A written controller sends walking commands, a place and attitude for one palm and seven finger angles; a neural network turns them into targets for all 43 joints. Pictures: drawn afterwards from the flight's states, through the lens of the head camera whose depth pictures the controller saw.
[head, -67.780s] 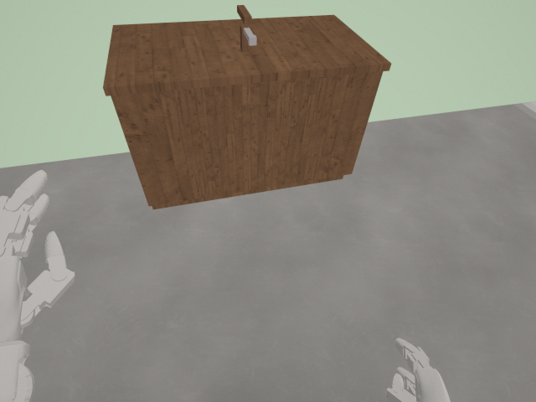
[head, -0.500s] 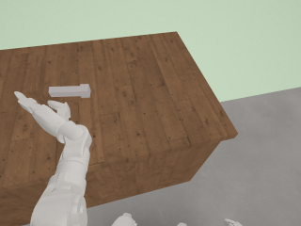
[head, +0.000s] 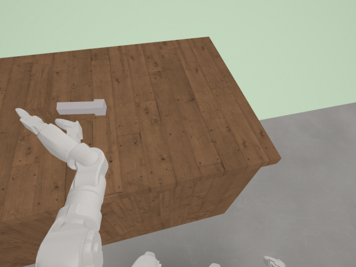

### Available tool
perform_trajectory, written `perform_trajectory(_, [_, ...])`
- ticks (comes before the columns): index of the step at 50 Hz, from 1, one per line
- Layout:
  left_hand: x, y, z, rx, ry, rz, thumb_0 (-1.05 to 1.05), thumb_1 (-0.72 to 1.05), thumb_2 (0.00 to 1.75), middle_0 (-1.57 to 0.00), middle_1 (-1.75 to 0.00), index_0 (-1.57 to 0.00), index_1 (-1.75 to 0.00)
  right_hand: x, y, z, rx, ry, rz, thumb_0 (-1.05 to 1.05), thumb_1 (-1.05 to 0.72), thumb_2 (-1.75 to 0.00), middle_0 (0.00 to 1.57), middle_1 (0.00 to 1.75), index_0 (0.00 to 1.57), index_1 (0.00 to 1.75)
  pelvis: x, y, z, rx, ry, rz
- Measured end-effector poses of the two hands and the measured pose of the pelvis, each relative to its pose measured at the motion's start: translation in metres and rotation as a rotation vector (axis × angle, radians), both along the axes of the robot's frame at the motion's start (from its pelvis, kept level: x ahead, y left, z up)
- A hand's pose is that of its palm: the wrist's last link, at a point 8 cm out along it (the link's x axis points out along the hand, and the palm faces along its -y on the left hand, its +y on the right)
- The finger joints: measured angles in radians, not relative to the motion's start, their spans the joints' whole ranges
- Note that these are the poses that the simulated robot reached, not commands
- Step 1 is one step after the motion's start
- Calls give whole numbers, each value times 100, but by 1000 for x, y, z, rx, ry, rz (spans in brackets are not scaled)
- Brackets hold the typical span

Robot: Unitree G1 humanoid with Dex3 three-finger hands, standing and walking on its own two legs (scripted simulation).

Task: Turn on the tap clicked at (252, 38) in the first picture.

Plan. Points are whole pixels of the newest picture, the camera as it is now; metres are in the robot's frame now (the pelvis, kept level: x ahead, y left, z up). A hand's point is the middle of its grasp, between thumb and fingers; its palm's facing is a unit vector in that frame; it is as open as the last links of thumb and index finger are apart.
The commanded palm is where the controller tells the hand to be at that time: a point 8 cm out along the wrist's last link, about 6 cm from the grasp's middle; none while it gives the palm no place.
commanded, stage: push the lever round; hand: left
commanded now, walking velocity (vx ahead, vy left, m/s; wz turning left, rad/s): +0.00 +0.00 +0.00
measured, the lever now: (99, 107) +0.45 +0.23 +0.06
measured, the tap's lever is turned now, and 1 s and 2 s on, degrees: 80 80 80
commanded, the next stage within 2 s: lift the hand up off the lever in 0.24 s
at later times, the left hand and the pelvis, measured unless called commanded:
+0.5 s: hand (77, 125) +0.40 +0.27 +0.06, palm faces +0.89 -0.46 -0.02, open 8.4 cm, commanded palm +0.39 +0.23 +0.07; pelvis +0.00 +0.00 +0.00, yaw +0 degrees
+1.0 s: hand (77, 125) +0.40 +0.27 +0.06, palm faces +0.88 -0.47 -0.04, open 8.4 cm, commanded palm +0.38 +0.23 +0.08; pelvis +0.01 +0.00 +0.01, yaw +0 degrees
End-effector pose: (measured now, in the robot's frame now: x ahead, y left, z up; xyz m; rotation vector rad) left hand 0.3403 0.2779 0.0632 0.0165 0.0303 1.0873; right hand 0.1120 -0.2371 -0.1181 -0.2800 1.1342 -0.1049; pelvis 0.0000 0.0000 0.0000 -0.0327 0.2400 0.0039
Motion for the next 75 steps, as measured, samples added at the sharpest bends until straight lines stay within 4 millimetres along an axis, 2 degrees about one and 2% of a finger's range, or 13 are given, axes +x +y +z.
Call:
perform_trajectory(28, [0, -1, 1, -11, 5, 4, 2, 90, 90, -16, -15, 0, -15, -2, -7, 4, -10, 6, -22, 1, -91, -90, 21, 30, 20, 30, 3, -3, 4, 4, -9, -4])
perform_trajectory(60, [-3, -2, 6, -57, 48, -11, 2, 90, 90, -16, -15, 0, -15, 21, 1, 14, 12, -85, 3, 1, -91, -90, 21, 30, 20, 30, 13, 1, 9, 3, -40, -9])
perform_trajectory(75, [-8, -12, 15, -44, 61, -22, 2, 90, 90, -16, -15, 0, -11, 29, 2, 20, 25, -135, 3, 1, -91, -90, 21, 30, 20, 30, 12, -1, 13, 10, -64, -16])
